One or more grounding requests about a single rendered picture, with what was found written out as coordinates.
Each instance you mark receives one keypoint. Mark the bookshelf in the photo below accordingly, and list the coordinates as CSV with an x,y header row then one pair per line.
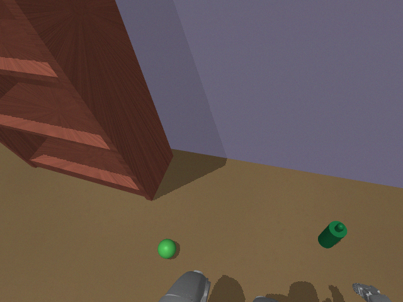
x,y
73,98

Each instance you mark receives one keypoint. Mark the right robot hand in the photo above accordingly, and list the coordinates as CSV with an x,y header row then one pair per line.
x,y
370,293

